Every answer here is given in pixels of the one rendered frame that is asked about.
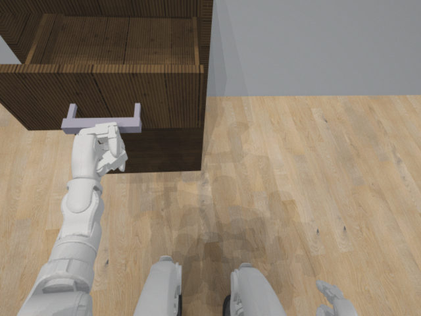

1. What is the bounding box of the left robot thigh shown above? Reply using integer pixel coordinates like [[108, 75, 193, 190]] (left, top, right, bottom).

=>
[[133, 261, 182, 316]]

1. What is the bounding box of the handle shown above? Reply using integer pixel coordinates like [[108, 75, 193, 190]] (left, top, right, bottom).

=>
[[61, 103, 142, 134]]

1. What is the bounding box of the drawer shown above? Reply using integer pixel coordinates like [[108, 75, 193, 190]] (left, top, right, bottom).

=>
[[0, 14, 204, 130]]

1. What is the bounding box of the robot left forearm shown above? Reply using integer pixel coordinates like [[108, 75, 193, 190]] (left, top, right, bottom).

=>
[[17, 178, 105, 316]]

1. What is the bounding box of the right robot hand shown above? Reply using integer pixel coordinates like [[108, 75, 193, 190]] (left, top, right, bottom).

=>
[[316, 280, 359, 316]]

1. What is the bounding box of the cabinet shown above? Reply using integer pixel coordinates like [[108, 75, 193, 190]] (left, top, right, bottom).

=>
[[0, 0, 213, 174]]

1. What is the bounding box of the right robot thigh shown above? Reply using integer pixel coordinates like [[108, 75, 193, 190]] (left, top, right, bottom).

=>
[[231, 267, 287, 316]]

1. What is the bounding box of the left robot upper arm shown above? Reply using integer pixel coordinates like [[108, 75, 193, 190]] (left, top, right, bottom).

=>
[[20, 291, 93, 316]]

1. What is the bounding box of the robot thigh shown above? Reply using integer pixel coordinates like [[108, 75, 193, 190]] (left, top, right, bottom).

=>
[[133, 261, 182, 316], [231, 267, 287, 316]]

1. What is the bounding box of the left robot hand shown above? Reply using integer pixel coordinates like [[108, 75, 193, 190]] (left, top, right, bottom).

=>
[[71, 122, 128, 183]]

